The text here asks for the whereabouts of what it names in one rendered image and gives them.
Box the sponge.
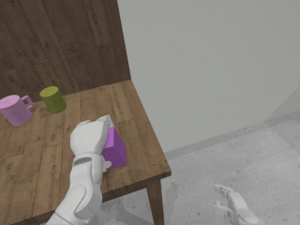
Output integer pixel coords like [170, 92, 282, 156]
[72, 127, 127, 169]

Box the right robot hand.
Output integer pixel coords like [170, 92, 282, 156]
[214, 184, 249, 225]

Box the robot right forearm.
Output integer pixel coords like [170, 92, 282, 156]
[234, 209, 265, 225]

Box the table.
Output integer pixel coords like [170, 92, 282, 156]
[0, 0, 172, 225]

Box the robot left forearm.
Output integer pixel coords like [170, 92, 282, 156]
[45, 153, 103, 225]

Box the left robot hand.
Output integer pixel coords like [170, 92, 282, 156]
[70, 114, 114, 173]

